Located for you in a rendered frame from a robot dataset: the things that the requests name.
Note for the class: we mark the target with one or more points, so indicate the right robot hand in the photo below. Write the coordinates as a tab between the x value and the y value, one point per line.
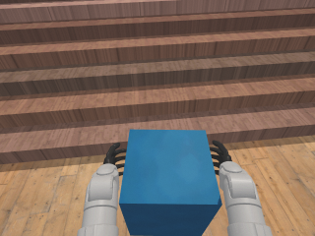
222	156

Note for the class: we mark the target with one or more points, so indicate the left robot hand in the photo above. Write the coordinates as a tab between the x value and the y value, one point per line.
111	159

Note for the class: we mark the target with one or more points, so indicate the robot right forearm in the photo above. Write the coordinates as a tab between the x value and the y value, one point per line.
242	203

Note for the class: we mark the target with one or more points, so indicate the robot left forearm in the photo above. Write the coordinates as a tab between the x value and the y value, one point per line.
101	203

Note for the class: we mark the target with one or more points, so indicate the carton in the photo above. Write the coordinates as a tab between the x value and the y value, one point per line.
169	185

